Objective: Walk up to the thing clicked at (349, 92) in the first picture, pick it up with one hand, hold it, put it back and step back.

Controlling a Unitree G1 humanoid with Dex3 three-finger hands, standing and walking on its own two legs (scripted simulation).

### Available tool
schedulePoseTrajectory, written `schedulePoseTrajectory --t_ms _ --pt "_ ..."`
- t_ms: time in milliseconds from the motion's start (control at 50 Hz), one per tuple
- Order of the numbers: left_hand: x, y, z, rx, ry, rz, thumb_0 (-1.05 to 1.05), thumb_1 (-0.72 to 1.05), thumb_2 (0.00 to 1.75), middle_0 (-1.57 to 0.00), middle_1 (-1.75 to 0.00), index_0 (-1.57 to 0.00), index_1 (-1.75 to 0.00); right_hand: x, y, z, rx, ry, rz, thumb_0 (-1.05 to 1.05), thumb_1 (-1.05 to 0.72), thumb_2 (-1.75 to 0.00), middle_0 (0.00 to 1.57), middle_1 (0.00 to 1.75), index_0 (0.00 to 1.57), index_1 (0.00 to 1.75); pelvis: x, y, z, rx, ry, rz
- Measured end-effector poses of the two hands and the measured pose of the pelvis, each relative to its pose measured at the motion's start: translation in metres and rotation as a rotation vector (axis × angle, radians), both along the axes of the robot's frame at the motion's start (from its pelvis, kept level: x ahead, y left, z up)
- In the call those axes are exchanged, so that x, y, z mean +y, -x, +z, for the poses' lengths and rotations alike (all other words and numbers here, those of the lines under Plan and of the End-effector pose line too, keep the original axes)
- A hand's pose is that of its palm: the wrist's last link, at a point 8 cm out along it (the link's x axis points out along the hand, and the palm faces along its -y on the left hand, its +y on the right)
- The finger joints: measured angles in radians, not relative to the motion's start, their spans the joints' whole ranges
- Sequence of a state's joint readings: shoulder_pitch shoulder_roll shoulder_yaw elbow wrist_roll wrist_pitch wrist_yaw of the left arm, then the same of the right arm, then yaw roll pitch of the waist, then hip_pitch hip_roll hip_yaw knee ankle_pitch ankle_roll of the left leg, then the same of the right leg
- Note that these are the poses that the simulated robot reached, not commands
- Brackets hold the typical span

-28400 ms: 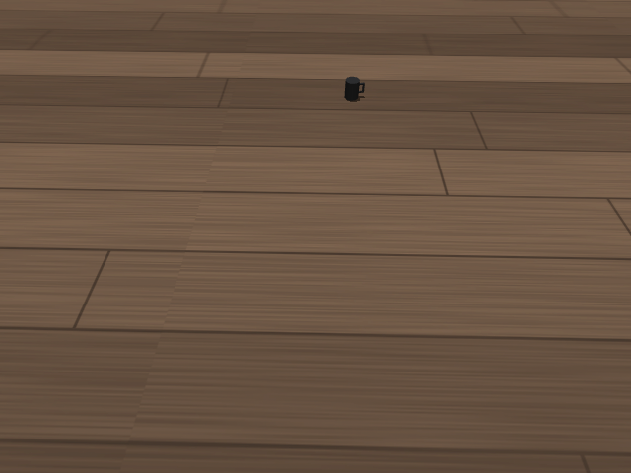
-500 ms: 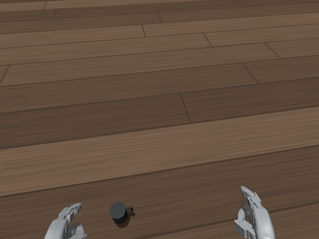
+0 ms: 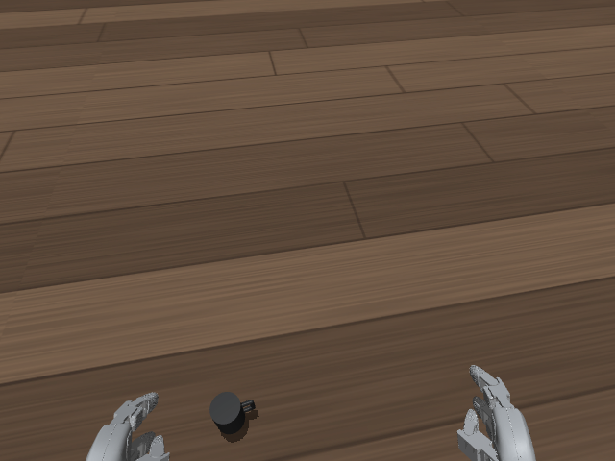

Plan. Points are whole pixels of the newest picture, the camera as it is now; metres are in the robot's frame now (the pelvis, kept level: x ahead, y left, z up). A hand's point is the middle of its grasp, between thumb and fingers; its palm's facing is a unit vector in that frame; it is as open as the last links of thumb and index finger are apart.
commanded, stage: home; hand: left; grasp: from above
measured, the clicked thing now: (234, 411) +0.39 +0.20 -0.66
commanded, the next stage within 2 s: stand in 1.04 s
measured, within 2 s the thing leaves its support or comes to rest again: neither
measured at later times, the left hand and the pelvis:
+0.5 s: hand out of the picture +0.16 +0.18 -0.05, palm faces +0.04 -0.98 -0.21, open 7.4 cm; pelvis +0.00 +0.00 +0.00, yaw +0 degrees
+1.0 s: hand (159, 455) +0.17 +0.18 -0.05, palm faces +0.04 -0.98 -0.21, open 7.4 cm; pelvis +0.01 +0.00 +0.00, yaw +0 degrees
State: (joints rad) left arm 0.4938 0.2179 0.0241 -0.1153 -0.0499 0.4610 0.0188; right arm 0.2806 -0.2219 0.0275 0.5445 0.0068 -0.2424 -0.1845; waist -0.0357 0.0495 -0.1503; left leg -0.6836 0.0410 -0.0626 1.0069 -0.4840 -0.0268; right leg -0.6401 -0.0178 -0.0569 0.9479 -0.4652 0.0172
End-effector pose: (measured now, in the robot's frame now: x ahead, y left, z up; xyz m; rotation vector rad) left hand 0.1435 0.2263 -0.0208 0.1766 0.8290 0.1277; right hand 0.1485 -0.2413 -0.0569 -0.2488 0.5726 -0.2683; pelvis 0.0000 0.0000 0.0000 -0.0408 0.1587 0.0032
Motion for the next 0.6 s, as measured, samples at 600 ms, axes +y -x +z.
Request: schedulePoseTrajectory --t_ms 600 --pt "0.0052 -0.0024 0.0002 -0.002 0.001 -0.002 0.01 0.90 0.89 -0.20 -0.30 -0.20 -0.29 0.0070 -0.0019 -0.0011 0.005 -0.002 0.001 0.01 -0.90 -0.90 0.20 0.30 0.21 0.30 0.0049 -0.0021 -0.0010 0.005 0.005 0.000"
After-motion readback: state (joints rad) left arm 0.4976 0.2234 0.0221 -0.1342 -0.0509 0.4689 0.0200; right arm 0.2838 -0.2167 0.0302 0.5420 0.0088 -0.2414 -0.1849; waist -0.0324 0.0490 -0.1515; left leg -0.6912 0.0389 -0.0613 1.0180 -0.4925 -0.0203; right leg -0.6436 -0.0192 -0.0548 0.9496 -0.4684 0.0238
